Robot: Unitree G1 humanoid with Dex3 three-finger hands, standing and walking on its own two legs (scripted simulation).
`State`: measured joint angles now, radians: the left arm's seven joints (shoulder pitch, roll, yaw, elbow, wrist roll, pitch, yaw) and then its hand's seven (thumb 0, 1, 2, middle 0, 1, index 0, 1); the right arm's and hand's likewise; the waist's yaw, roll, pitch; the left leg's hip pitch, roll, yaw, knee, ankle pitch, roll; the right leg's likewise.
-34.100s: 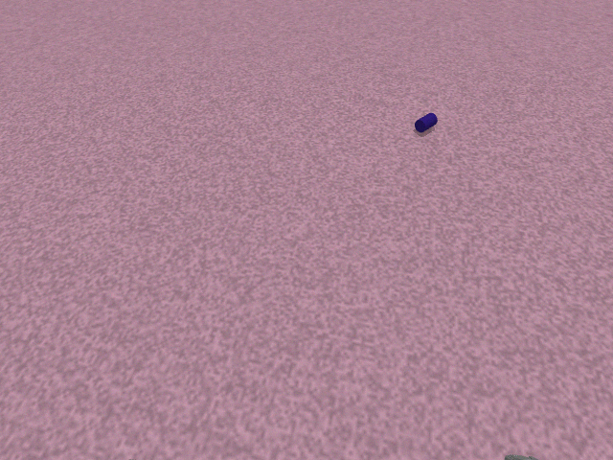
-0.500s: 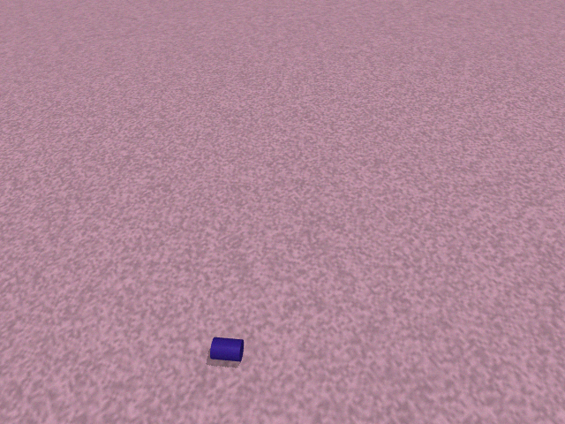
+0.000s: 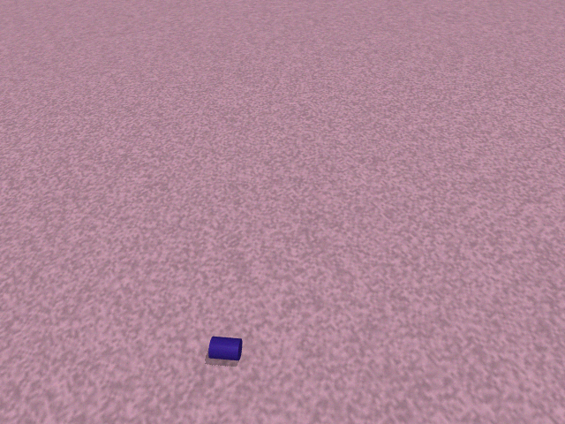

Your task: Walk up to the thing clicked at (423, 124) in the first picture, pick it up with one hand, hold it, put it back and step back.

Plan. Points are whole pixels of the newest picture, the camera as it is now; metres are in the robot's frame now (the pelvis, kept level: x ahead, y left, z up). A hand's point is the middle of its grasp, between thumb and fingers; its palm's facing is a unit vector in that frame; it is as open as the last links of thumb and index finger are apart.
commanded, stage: stand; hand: left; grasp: from above
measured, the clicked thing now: (225, 348) +0.44 +0.24 -0.75
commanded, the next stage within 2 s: step back in 0.02 s
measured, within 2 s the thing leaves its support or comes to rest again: neither
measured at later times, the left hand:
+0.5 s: hand out of the picture +0.07 +0.32 -0.18, palm faces -0.04 -0.92 -0.38, open 7.3 cm
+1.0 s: hand out of the picture -0.06 +0.30 -0.15, palm faces -0.05 -0.91 -0.41, open 7.4 cm
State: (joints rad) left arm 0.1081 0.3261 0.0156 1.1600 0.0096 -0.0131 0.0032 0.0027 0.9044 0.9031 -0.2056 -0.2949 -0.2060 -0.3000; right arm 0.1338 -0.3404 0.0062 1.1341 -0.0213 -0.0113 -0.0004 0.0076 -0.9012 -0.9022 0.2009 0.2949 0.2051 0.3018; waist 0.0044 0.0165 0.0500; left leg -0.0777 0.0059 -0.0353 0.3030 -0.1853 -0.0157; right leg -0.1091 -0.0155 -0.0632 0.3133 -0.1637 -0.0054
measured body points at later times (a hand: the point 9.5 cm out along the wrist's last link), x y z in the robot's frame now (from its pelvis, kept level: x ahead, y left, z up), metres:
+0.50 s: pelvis -0.08 +0.05 -0.02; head +0.00 +0.08 +0.42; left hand +0.07 +0.37 -0.15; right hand -0.02 -0.26 -0.13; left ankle -0.06 +0.16 -0.75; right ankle -0.10 -0.09 -0.67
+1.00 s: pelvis -0.19 +0.04 -0.02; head -0.13 +0.03 +0.42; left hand -0.06 +0.35 -0.13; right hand -0.11 -0.28 -0.15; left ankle -0.21 +0.17 -0.71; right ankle -0.16 -0.08 -0.75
